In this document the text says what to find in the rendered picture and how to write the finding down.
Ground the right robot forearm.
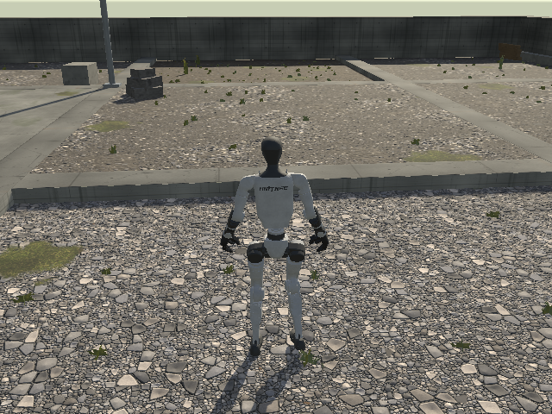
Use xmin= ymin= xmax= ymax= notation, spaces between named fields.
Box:
xmin=309 ymin=206 xmax=326 ymax=238

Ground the left robot forearm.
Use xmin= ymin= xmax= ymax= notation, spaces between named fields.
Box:
xmin=223 ymin=208 xmax=240 ymax=239

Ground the right robot upper arm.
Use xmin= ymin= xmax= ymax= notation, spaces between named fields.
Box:
xmin=291 ymin=172 xmax=317 ymax=220

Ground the robot right hand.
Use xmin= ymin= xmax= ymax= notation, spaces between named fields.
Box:
xmin=309 ymin=232 xmax=329 ymax=252

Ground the humanoid robot head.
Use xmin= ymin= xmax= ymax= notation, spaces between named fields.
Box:
xmin=259 ymin=136 xmax=288 ymax=178

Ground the right robot thigh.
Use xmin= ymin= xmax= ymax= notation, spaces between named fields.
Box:
xmin=285 ymin=240 xmax=305 ymax=294

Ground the robot left hand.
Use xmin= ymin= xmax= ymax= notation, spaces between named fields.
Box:
xmin=220 ymin=235 xmax=240 ymax=253

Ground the left robot upper arm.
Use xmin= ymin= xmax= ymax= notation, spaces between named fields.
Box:
xmin=231 ymin=174 xmax=255 ymax=222

